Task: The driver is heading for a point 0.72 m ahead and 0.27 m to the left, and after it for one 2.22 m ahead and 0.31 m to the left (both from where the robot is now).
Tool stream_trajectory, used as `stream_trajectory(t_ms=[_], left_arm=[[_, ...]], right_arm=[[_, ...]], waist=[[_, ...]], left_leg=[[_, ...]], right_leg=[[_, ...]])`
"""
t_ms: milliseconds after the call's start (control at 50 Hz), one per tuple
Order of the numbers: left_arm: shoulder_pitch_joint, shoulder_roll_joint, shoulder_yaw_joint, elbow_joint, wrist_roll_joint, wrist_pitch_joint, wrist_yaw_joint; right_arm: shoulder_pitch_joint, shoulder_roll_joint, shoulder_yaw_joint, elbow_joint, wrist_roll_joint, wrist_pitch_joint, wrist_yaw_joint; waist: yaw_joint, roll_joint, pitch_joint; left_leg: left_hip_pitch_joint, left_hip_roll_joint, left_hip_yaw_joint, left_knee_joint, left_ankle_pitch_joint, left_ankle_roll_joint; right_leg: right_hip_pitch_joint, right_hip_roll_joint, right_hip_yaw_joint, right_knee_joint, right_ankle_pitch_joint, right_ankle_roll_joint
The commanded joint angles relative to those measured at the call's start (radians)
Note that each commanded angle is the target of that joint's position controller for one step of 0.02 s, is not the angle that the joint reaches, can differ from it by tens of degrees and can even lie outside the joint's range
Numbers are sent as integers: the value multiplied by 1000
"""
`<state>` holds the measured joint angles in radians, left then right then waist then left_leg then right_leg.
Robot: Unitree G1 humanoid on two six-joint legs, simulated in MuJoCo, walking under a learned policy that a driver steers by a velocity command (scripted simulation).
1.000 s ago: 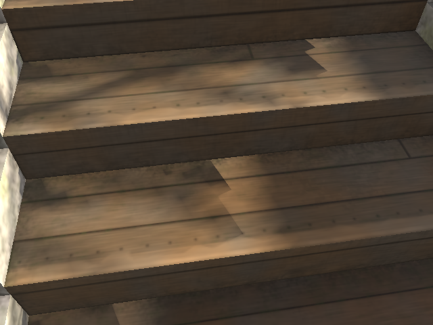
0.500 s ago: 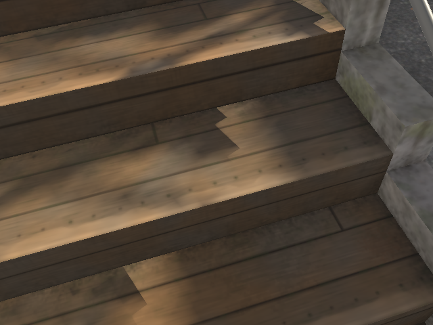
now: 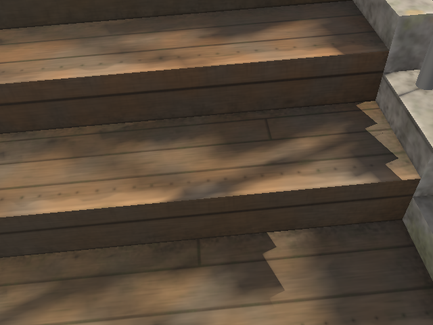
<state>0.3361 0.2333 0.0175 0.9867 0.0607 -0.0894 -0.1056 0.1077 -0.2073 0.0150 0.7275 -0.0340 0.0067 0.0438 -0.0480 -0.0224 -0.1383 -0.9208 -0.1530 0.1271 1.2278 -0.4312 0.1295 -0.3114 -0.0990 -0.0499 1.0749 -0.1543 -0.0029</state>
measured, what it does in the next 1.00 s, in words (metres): climbs, turning left: right foot, then left foot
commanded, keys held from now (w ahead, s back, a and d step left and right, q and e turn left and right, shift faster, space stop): q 1.00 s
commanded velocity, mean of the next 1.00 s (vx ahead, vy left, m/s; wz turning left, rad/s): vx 0.02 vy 0.00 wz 0.59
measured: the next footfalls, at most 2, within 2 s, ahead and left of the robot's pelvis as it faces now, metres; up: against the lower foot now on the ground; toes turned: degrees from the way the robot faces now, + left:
right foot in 0.36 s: +0.21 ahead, -0.16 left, +0.00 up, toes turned +15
left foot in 0.96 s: +0.14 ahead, +0.12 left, +0.00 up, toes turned +40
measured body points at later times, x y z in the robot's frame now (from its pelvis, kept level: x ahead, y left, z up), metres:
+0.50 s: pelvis +0.12 -0.07 +0.12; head +0.13 -0.09 +0.57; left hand +0.20 +0.22 +0.04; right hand +0.37 -0.28 +0.02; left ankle +0.05 +0.06 -0.48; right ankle +0.17 -0.16 -0.61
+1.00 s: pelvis +0.16 -0.01 +0.12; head +0.17 -0.01 +0.57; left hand +0.09 +0.28 +0.02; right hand +0.45 -0.07 +0.03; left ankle +0.11 +0.09 -0.61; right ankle +0.16 -0.17 -0.60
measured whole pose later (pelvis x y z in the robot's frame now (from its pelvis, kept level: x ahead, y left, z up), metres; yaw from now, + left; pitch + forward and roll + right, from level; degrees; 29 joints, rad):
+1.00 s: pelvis +0.16 -0.01 +0.12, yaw +39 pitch +4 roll -1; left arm 0.21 0.26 0.04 0.72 0.04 -0.06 0.05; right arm 0.15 -0.23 -0.05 0.66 -0.03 -0.08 0.07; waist 0.04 0.02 -0.06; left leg -0.41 0.02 0.02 0.60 -0.25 0.03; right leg -0.23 -0.15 -0.27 0.67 -0.47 0.06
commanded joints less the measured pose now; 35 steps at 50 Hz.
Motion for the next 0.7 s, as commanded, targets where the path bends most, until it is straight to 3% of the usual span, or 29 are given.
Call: stream_trajectory(t_ms=[20, 40, 60, 80, 100, 120, 140, 160, 180, 200, 240, 260, 280, 320, 340, 360, 380, 400, 420, 440, 460, 480, 500, 520, 540, 580, 640, 680, 700], left_arm=[[-163, 82, 48, -144, -63, 4, 1], [-97, 28, 27, -128, -2, 0, 34], [-100, -12, 2, -154, 29, 5, 58], [-92, 4, 0, -139, 24, 11, 70], [-117, 24, 0, -151, 17, 14, 84], [-158, 73, 7, -161, 15, 23, 92], [-195, 99, 15, -159, 17, 16, 96], [-274, 113, 19, -189, -8, 19, 106], [-323, 127, 22, -203, -10, 20, 108], [-300, 123, 29, -198, 2, 15, 107], [-287, 97, 27, -230, -7, 12, 99], [-282, 98, 32, -258, 3, 20, 92], [-275, 98, 28, -280, -8, 31, 91], [-332, 63, 20, -339, -4, 50, 95], [-301, 47, 16, -345, -21, 49, 99], [-225, 58, 25, -338, -30, 35, 111], [-179, 101, 42, -319, -30, 8, 116], [-229, 226, 67, -359, -44, -4, 107], [-173, 228, 93, -336, 23, -14, 118], [-168, 218, 94, -317, 14, -31, 131], [-232, 105, 48, -334, 7, -20, 122], [-305, 27, 18, -371, -11, -5, 118], [-275, -11, 5, -350, -18, 30, 121], [-235, -4, -1, -338, -22, 46, 125], [-195, 15, 3, -336, -13, 60, 123], [-111, 76, 17, -318, 9, 74, 111], [-136, 86, 8, -322, 2, 49, 100], [-167, 90, 5, -330, 16, 27, 108], [-182, 94, 4, -330, 10, 20, 116]], right_arm=[[213, -181, -67, 78, -5, -39, -21], [106, -94, -34, 100, 20, -72, -14], [35, -14, -2, 133, 25, -85, 0], [-35, 42, 18, 133, 22, -98, 0], [-51, 49, 21, 128, 33, -112, -14], [-2, 26, 18, 140, 20, -120, -20], [-5, -6, 13, 101, 26, -135, -27], [-37, -78, -12, 66, 4, -146, -19], [4, -114, -24, 53, 3, -150, -31], [19, -114, -22, 29, 1, -162, -37], [24, -125, -33, 2, 4, -161, -48], [23, -133, -35, -15, 14, -161, -52], [-16, -159, -46, -55, 33, -162, -53], [67, -144, -53, -45, 43, -157, -54], [76, -140, -60, -37, 55, -142, -46], [84, -141, -69, -33, 58, -120, -26], [184, -86, -64, -12, 41, -107, -13], [340, 12, -43, -48, 4, -100, -11], [199, -137, -90, -43, 5, -96, -14], [152, -149, -90, -50, 31, -85, -27], [128, -130, -85, -29, 39, -73, -47], [97, -126, -86, -31, 31, -64, -63], [-46, -107, -65, -102, 30, -73, -69], [-89, -76, -54, -120, 23, -84, -66], [-85, -71, -48, -113, 28, -90, -59], [-70, -97, -54, -94, 35, -106, -43], [-61, -126, -68, -76, 13, -97, -18], [-56, -121, -66, -72, 4, -91, -2], [-45, -109, -62, -85, 3, -78, 17]], waist=[[-74, 61, 13], [30, 60, 5], [105, 11, 18], [127, 10, 9], [142, 25, -2], [130, -63, -38], [120, -43, -57], [116, -50, -23], [82, -10, -49], [88, 56, -15], [79, 88, -36], [87, 80, -22], [94, 69, 1], [53, 89, 47], [62, 100, 42], [80, 116, 29], [56, 42, -20], [-45, -337, -209], [77, -208, -136], [85, -81, -94], [46, -14, -23], [37, -51, 5], [73, 4, -17], [72, -19, -34], [86, -38, -37], [106, -59, -31], [81, -94, -12], [55, -68, 1], [29, -58, -5]], left_leg=[[436, 258, -932, -786, -76, 241], [333, 200, -811, -767, -157, 224], [226, 152, -693, -748, -156, 198], [193, 121, -663, -802, -136, 165], [216, 101, -581, -793, -37, 133], [248, 99, -531, -768, 60, 107], [249, 86, -472, -764, 125, 84], [229, 127, -478, -827, 187, 78], [244, 131, -493, -827, 184, 70], [209, 122, -478, -854, 263, 50], [197, 113, -460, -838, 373, 54], [231, 108, -464, -825, 403, 53], [257, 126, -447, -804, 447, 53], [428, 169, -551, -730, 517, 96], [534, 183, -598, -684, 498, 119], [576, 169, -627, -645, 461, 123], [524, 117, -594, -493, 305, 44], [177, -35, -370, -246, -155, -126], [-12, -2, -317, 133, -285, -206], [-67, 42, -311, 407, -180, -220], [-89, 56, -352, 458, -11, -208], [-59, 48, -355, 428, 74, -195], [-96, 44, -295, 370, 127, -187], [-102, 55, -264, 335, 139, -178], [-116, 58, -261, 334, 153, -181], [-150, 63, -271, 329, 168, -198], [-119, 97, -217, 340, 211, -197], [-75, 142, -225, 301, 277, -192], [-29, 182, -208, 258, 261, -192]], right_leg=[[-629, 165, 313, 840, 108, -58], [-621, 147, 326, 793, 139, -87], [-592, 134, 300, 736, 134, -127], [-593, 130, 300, 760, 42, -136], [-621, 125, 283, 741, 14, -121], [-613, 97, 246, 619, 87, -68], [-583, 77, 215, 536, 84, -16], [-538, 55, 150, 480, -75, 28], [-500, 52, 133, 425, -125, 57], [-397, 53, 97, 423, -82, 56], [-252, 76, 69, 335, -56, 77], [-190, 86, 77, 244, -53, 86], [-131, 81, 53, 86, -82, 95], [-116, 100, 81, -266, -164, 85], [-97, 115, 79, -491, -87, 69], [-7, 117, 78, -668, 72, 32], [149, 10, 151, -688, 286, -62], [495, -343, 545, -566, 828, -454], [426, -419, 721, -636, 704, -515], [322, -358, 628, -635, 498, -435], [206, -259, 474, -652, 329, -327], [138, -189, 343, -686, 282, -285], [142, -141, 255, -709, 172, -272], [177, -109, 204, -717, 120, -262], [196, -110, 186, -724, 104, -266], [243, -159, 172, -739, 199, -303], [191, -196, 116, -798, 221, -318], [195, -223, 79, -824, 302, -309], [190, -245, 52, -842, 336, -292]])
